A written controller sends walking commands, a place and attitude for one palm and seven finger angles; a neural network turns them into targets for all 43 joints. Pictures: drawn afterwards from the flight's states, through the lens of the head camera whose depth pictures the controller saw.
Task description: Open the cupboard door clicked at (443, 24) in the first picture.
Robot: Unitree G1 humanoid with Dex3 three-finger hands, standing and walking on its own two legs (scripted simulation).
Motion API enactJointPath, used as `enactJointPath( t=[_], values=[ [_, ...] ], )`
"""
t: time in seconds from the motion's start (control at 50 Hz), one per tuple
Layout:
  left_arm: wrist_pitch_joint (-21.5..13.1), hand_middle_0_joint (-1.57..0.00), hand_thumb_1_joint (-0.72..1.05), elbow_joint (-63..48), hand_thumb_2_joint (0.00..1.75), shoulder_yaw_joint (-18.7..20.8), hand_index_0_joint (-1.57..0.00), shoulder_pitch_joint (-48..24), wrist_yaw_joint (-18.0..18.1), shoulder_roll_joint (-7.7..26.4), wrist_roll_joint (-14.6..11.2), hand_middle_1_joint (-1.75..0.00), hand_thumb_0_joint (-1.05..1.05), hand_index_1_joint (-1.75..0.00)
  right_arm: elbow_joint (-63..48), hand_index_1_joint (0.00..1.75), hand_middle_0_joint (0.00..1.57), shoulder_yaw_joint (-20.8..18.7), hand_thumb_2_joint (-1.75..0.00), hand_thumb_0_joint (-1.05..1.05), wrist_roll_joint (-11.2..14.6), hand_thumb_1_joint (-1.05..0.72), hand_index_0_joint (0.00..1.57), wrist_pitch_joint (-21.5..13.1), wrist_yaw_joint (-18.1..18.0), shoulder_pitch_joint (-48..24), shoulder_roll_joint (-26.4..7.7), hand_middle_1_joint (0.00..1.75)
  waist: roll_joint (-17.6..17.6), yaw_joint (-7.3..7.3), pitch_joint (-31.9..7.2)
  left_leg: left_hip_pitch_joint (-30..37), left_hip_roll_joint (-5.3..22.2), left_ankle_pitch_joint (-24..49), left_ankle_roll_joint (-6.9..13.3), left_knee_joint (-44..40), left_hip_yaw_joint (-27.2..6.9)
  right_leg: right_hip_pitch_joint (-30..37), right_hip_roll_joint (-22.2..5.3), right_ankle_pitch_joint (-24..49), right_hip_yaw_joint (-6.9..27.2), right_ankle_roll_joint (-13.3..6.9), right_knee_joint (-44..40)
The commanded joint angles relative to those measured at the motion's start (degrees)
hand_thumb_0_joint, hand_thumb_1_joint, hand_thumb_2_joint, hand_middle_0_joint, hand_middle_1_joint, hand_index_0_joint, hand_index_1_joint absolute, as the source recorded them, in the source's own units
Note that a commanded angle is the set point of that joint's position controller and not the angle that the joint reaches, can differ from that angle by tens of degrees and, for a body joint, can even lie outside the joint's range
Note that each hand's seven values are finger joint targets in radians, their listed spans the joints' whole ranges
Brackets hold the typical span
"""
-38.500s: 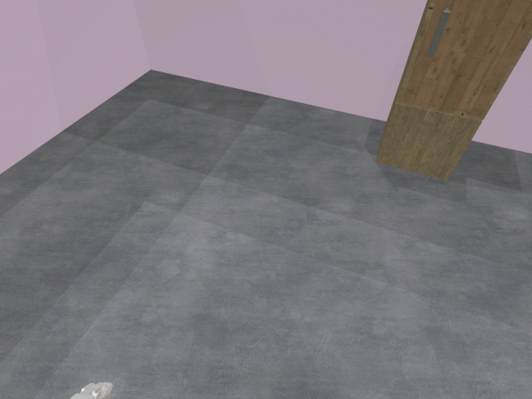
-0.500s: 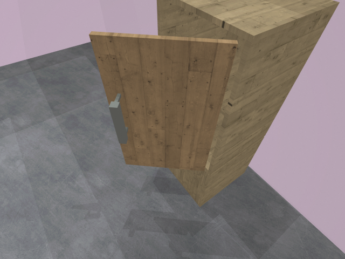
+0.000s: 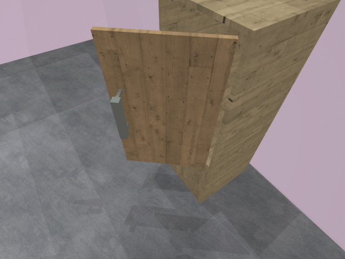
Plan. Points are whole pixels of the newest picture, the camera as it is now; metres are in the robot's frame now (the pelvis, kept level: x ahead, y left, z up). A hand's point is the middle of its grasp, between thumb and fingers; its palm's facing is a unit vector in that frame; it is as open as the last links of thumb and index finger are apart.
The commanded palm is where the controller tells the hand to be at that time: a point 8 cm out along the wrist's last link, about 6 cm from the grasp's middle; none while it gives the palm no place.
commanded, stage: raise the hand with hooked fingers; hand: left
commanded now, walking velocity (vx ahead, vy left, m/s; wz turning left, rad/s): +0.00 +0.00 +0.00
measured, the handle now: (122, 114) +0.53 +0.21 -0.02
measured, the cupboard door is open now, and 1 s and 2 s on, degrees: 49 49 49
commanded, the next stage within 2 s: none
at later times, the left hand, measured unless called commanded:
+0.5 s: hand (75, 258) +0.13 +0.23 -0.06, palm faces +0.10 -0.99 -0.04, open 9.4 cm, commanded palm +0.14 +0.27 -0.05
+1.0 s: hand (65, 231) +0.18 +0.26 -0.04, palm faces -0.04 -1.00 -0.05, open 12.4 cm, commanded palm +0.16 +0.32 -0.02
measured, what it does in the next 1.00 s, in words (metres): lowers itself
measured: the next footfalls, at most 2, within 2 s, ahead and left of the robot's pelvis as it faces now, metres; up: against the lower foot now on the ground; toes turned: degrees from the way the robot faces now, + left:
none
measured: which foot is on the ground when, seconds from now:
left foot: down 0.00-1.00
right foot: down 0.00-1.00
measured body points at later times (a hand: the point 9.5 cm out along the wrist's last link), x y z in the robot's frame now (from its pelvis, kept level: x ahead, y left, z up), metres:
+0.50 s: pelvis -0.05 +0.00 -0.09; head +0.01 +0.03 +0.35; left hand +0.12 +0.28 -0.05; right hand +0.20 -0.23 -0.13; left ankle -0.02 +0.12 -0.74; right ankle -0.02 -0.10 -0.74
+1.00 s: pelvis -0.05 +0.03 -0.08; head +0.01 +0.05 +0.36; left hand +0.18 +0.32 -0.04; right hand +0.12 -0.22 -0.15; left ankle -0.02 +0.12 -0.74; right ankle -0.02 -0.10 -0.74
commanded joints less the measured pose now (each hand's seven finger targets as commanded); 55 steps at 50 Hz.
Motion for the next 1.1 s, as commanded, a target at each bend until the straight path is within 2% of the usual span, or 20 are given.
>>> enactJointPath(
  t=[0.0,0.02,0.08,0.1,0.12,0.16,0.18,0.24,0.28,0.36,0.44,0.5,0.54,0.6,0.68,0.76,0.84,0.9,1.0,1.08],
  values=[
    [-7.2,-0.21,0.81,-33.6,0.86,-2.5,-0.21,0.6,3.7,-2.2,-5.2,-0.36,0.00,-0.36,-13.7,0.30,0.20,-2.7,-0.90,0.00,2.3,-0.90,0.20,-12.3,-2.6,-4.6,-8.7,0.30,6.5,-2.88,-11.3,2.6,1.0,17.1,1.7,0.0,-4.0,-3.9,-1.5,9.8,-0.5,0.2,0.9],
    [-9.3,-0.21,0.78,-45.2,0.85,-2.2,-0.21,-9.5,2.1,-0.3,-8.3,-0.37,0.00,-0.37,-18.5,0.30,0.20,-2.4,-0.90,0.00,3.0,-0.90,0.20,-12.9,-2.4,-5.9,-11.4,0.30,2.5,-3.49,-5.0,-1.1,0.3,11.7,1.8,0.5,-6.2,-6.4,-1.7,8.0,-1.2,0.8,1.0],
    [-17.9,-0.21,0.71,-34.0,0.82,2.5,-0.21,-7.8,-2.2,2.2,-7.8,-0.42,0.00,-0.42,-22.3,0.30,0.20,-4.1,-0.90,0.00,1.1,-0.90,0.20,-14.7,-2.2,-5.6,-13.4,0.30,-11.6,-5.37,2.3,-12.0,-1.9,-1.6,2.0,7.7,-6.3,-20.6,-1.4,-6.8,-1.7,1.7,2.6],
    [-21.3,-0.22,0.69,-29.5,0.81,2.8,-0.22,-6.6,-4.5,0.7,-8.2,-0.43,0.00,-0.43,-23.4,0.30,0.20,-4.2,-0.90,0.00,0.6,-0.90,0.20,-14.7,-1.7,-5.7,-13.1,0.30,-15.8,-4.48,2.4,-16.8,-2.5,-4.2,1.4,10.5,-6.3,-24.3,-1.3,-11.4,-1.6,1.8,4.9],
    [-25.0,-0.22,0.67,-25.8,0.80,5.1,-0.22,-0.2,-7.5,0.6,-9.4,-0.45,0.00,-0.45,-25.2,0.30,0.20,-4.8,-0.90,0.00,0.3,-0.90,0.20,-15.1,-1.1,-6.9,-12.8,0.30,-19.1,-1.48,0.9,-21.3,-2.8,-5.6,1.0,13.2,-6.0,-25.6,-1.3,-14.6,-0.8,1.6,7.4],
    [-32.4,-0.22,0.62,-24.9,0.78,8.1,-0.22,8.7,-14.5,2.0,-11.4,-0.48,0.00,-0.48,-28.8,0.30,0.20,-5.7,-0.90,0.00,-0.2,-0.90,0.20,-15.7,0.7,-8.2,-12.9,0.30,-17.8,2.26,-5.8,-27.3,-3.8,-4.4,0.3,18.3,-5.1,-23.5,-1.6,-11.1,1.4,0.8,13.3],
    [-34.9,-0.22,0.60,-22.4,0.77,11.9,-0.22,11.6,-18.5,5.2,-11.7,-0.50,0.00,-0.50,-30.6,0.30,0.20,-6.3,-0.90,0.00,0.3,-0.90,0.20,-15.4,2.0,-8.3,-13.1,0.30,-10.2,4.29,-8.5,-27.8,-4.4,-1.5,-0.4,20.5,-4.4,-21.1,-2.0,-5.7,2.4,-0.5,16.8],
    [-40.6,-0.23,0.53,-26.4,0.74,15.6,-0.23,4.8,-27.5,11.0,-11.9,-0.54,0.00,-0.54,-35.0,0.30,0.20,-6.5,-0.90,0.00,0.7,-0.90,0.20,-14.9,3.2,-9.7,-13.3,0.30,-2.6,3.53,-16.4,-33.2,-4.8,0.3,-0.1,27.7,-3.0,-22.2,-2.9,1.9,4.9,-0.6,24.0],
    [-39.6,-0.23,0.48,-33.7,0.72,19.6,-0.23,-0.2,-28.1,15.2,-13.5,-0.57,0.00,-0.57,-37.8,0.30,0.20,-6.6,-0.90,0.00,0.6,-0.90,0.20,-13.7,2.8,-10.0,-13.3,0.30,0.5,4.06,-19.6,-35.3,-4.8,-1.2,0.5,29.9,-3.0,-23.0,-2.8,-2.3,6.6,-0.4,25.2],
    [-40.4,-0.24,0.39,-53.8,0.68,18.4,-0.24,-12.7,-25.0,14.0,-16.8,-0.63,0.00,-0.63,-39.9,0.30,0.20,-5.6,-0.90,0.00,0.5,-0.90,0.20,-13.4,1.5,-8.7,-11.8,0.30,9.3,0.39,-23.2,-30.9,-2.9,-2.3,1.6,31.9,-4.7,-28.3,-1.4,-6.2,5.9,-0.2,26.1],
    [-41.1,-0.24,0.29,-59.2,0.64,11.4,-0.24,-17.6,-24.6,11.7,-14.9,-0.69,0.00,-0.69,-36.7,0.30,0.20,-4.3,-0.90,0.00,0.1,-0.90,0.20,-14.3,-0.2,-5.7,-12.4,0.30,8.1,-4.55,-21.6,-31.1,-1.3,-3.1,2.3,34.6,-7.4,-35.2,0.2,-6.7,4.1,-0.3,28.2],
    [-36.6,-0.25,0.22,-53.1,0.61,8.8,-0.25,-18.2,-28.0,11.7,-14.4,-0.74,0.00,-0.74,-35.3,0.30,0.20,-3.8,-0.90,0.00,0.7,-0.90,0.20,-14.8,-1.0,-5.1,-13.7,0.30,5.3,-6.05,-19.4,-33.2,-1.1,-5.5,2.4,34.8,-8.8,-37.0,0.8,-8.4,2.7,0.1,28.0],
    [-30.9,-0.25,0.18,-46.8,0.59,11.2,-0.25,-13.8,-29.8,13.2,-14.2,-0.76,0.00,-0.76,-35.5,0.30,0.20,-3.9,-0.90,0.00,1.5,-0.90,0.20,-14.6,-1.3,-5.1,-14.1,0.30,1.6,-4.71,-19.5,-35.2,-1.3,-7.6,2.3,33.2,-8.9,-35.3,0.6,-11.3,2.8,0.5,26.1],
    [-22.4,-0.26,0.11,-44.3,0.56,17.0,-0.26,-7.9,-31.0,16.1,-15.9,-0.81,0.00,-0.81,-38.2,0.30,0.20,-3.8,-0.90,0.00,2.1,-0.90,0.20,-13.2,-1.3,-6.7,-14.0,0.30,1.8,-0.39,-23.4,-33.7,-2.3,-5.1,1.9,29.8,-8.3,-29.6,0.2,-9.1,1.5,0.4,25.4],
    [-20.5,-0.26,0.01,-50.6,0.52,24.2,-0.26,-5.8,-26.5,18.3,-19.1,-0.87,0.00,-0.87,-40.1,0.30,0.20,-3.6,-0.90,0.00,1.4,-0.90,0.20,-12.2,-1.3,-8.2,-11.8,0.30,-0.5,3.05,-27.2,-31.1,-2.2,0.8,1.4,27.4,-8.5,-23.9,0.6,-3.5,-0.4,0.3,26.5],
    [-26.6,-0.27,-0.08,-53.0,0.48,21.3,-0.27,-8.9,-22.0,15.3,-17.5,-0.93,0.00,-0.93,-38.4,0.30,0.20,-3.5,-0.90,0.00,0.8,-0.90,0.20,-12.8,-0.8,-6.4,-11.4,0.30,0.9,0.18,-21.2,-31.3,-1.6,-2.7,1.2,27.0,-8.6,-30.4,0.7,-7.8,-1.1,0.4,26.3],
    [-29.4,-0.28,-0.17,-47.8,0.44,16.5,-0.28,-14.0,-24.4,14.8,-14.7,-0.99,0.00,-0.99,-36.9,0.30,0.20,-3.3,-0.90,0.00,1.0,-0.90,0.20,-13.4,-0.8,-4.3,-13.6,0.30,3.6,-3.02,-16.6,-32.5,-1.5,-10.4,1.3,26.7,-9.6,-36.6,0.5,-13.3,-1.2,0.2,26.5],
    [-27.9,-0.28,-0.24,-46.9,0.41,17.1,-0.28,-16.9,-28.4,17.5,-15.5,-1.03,0.00,-1.03,-37.2,0.30,0.20,-3.4,-0.90,0.00,1.7,-0.90,0.20,-13.9,-1.3,-3.3,-14.8,0.30,4.2,-3.13,-19.5,-30.7,-1.7,-10.5,1.5,25.9,-9.8,-34.1,0.5,-12.7,-0.4,0.0,25.2],
    [-26.5,-0.29,-0.36,-52.9,0.36,24.1,-0.29,-17.6,-28.9,24.0,-17.9,-1.11,0.00,-1.11,-37.6,0.30,0.20,-3.2,-0.90,0.00,1.7,-0.90,0.20,-14.5,-1.9,-3.0,-14.7,0.30,9.3,-0.35,-26.0,-22.6,-1.3,0.3,0.9,24.0,-10.6,-28.9,0.9,-5.0,-1.4,-0.5,25.6],
    [-26.3,-0.30,-0.45,-48.7,0.32,25.5,-0.30,-15.8,-26.4,22.7,-18.5,-1.17,0.00,-1.17,-36.8,0.30,0.20,-3.0,-0.90,0.00,1.4,-0.90,0.20,-14.0,-1.4,-2.9,-14.3,0.30,7.8,-0.30,-21.4,-23.2,-1.0,2.7,0.3,23.4,-10.8,-29.1,1.4,-3.5,-2.4,-0.5,25.4]
  ],
)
